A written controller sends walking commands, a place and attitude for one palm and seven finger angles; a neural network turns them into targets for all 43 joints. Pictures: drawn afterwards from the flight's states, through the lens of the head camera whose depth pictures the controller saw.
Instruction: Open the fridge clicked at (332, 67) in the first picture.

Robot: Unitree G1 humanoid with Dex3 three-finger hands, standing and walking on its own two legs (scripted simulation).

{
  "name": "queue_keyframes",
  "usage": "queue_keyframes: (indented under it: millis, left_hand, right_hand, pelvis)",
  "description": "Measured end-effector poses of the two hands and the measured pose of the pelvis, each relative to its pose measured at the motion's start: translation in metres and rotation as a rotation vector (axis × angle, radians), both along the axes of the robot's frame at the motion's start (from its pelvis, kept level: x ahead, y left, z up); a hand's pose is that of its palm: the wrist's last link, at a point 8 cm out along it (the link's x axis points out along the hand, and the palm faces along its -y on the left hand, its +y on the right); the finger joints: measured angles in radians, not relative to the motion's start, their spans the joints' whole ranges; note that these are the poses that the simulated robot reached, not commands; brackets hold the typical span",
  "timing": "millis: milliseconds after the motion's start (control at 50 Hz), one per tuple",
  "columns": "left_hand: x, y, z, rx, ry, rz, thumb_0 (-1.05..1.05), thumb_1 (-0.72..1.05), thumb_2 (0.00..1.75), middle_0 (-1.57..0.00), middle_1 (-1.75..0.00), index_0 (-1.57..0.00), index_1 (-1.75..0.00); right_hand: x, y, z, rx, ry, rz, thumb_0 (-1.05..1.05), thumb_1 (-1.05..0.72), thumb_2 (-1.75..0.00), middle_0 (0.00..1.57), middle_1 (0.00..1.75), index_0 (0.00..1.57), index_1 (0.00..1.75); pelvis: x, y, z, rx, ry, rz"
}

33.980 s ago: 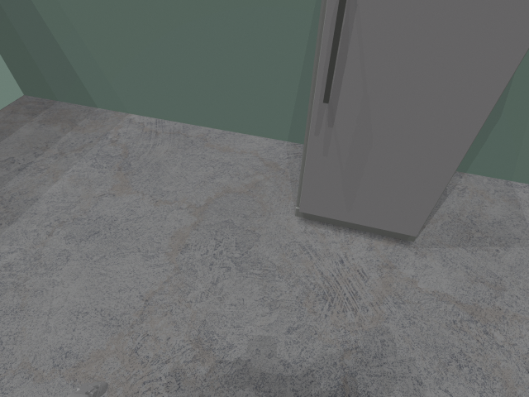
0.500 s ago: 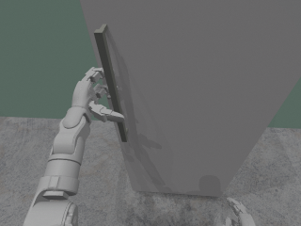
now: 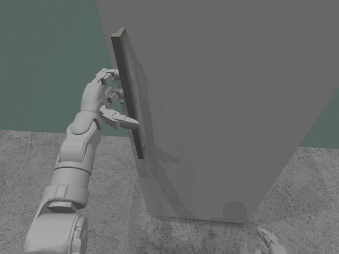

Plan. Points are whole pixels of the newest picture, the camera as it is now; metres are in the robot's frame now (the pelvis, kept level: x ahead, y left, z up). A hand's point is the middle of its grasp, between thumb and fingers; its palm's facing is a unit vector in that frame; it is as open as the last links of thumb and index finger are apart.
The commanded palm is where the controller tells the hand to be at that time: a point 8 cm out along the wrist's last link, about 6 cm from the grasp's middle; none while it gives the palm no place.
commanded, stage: slide the fingers in behind the handle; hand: left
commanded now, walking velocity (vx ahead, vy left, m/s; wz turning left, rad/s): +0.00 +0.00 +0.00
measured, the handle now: (133, 107) +0.45 +0.13 +0.13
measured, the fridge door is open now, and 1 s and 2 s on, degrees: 0 0 0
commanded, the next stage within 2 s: move the hooked fingers beside the handle in 0.74 s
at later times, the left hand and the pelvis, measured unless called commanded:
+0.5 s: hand (120, 103) +0.40 +0.14 +0.18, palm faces -0.01 -1.00 +0.00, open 13.9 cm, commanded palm +0.37 +0.18 +0.17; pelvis -0.01 +0.00 +0.00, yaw -1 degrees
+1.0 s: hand (130, 104) +0.40 +0.12 +0.18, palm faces -0.01 -1.00 -0.01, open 13.9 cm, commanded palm +0.38 +0.17 +0.17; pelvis +0.00 +0.00 +0.00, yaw +0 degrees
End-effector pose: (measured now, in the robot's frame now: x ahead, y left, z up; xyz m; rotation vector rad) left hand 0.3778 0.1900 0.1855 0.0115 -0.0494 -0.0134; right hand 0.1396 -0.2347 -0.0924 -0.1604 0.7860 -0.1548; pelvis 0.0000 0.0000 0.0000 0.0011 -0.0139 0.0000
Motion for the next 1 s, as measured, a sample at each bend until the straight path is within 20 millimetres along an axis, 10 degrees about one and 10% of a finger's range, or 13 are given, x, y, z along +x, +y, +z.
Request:
queue_keyframes:
  millis: [460,1000]
  left_hand:
    - [0.002,0.004,-0.004,-0.011,-0.003,0.004,-0.01,-0.5,0.3,-0.35,-1.23,-0.31,-1.21]
    - [0.002,-0.018,-0.008,-0.001,0.01,-0.001,-0.01,-0.5,0.3,-0.34,-1.23,-0.32,-1.22]
  right_hand:
    - [-0.039,-0.005,-0.007,0.005,0.04,-0.035,0.01,-0.91,-0.9,0.21,0.3,0.2,0.3]
    - [0.008,0.008,0.0,0.028,-0.019,0.029,0.01,-0.91,-0.9,0.21,0.3,0.2,0.3]
  pelvis:
    - [-0.013,0.0,0.0,0.005,0.009,-0.016]
    - [0.001,-0.002,0.001,0.001,0.01,-0.006]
